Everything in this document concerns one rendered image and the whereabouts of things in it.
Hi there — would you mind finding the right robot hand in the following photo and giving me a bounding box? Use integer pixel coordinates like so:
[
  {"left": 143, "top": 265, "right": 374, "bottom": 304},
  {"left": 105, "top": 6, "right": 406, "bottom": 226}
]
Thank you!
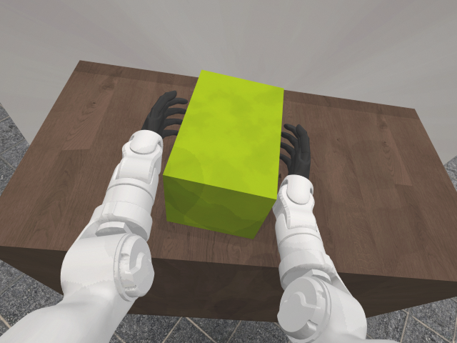
[{"left": 279, "top": 124, "right": 311, "bottom": 179}]

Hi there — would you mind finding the left robot hand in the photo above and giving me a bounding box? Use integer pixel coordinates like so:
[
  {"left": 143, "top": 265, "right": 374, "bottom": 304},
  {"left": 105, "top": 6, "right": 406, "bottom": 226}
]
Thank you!
[{"left": 141, "top": 91, "right": 188, "bottom": 139}]

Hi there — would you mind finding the left robot upper arm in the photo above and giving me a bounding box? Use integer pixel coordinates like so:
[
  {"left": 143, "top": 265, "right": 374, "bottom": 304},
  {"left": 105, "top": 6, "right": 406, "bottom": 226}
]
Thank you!
[{"left": 0, "top": 233, "right": 154, "bottom": 343}]

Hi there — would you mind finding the pedestal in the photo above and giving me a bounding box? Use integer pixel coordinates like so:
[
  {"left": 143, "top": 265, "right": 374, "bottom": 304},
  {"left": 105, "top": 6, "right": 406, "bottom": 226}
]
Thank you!
[{"left": 0, "top": 60, "right": 457, "bottom": 322}]

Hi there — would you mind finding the right robot upper arm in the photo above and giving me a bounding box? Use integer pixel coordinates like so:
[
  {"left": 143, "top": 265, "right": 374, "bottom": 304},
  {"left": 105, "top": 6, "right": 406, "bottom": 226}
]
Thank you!
[{"left": 277, "top": 276, "right": 400, "bottom": 343}]

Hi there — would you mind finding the robot right forearm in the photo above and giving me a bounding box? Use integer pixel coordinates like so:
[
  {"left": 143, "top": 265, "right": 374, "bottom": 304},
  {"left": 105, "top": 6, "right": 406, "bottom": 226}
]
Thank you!
[{"left": 272, "top": 174, "right": 353, "bottom": 297}]

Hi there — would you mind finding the carton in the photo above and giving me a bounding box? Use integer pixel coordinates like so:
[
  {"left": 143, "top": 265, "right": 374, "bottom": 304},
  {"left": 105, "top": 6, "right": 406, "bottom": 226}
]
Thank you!
[{"left": 163, "top": 70, "right": 284, "bottom": 239}]

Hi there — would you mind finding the robot left forearm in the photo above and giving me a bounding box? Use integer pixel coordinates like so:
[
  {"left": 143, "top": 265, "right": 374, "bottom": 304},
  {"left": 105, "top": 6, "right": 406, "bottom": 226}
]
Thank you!
[{"left": 61, "top": 130, "right": 163, "bottom": 293}]

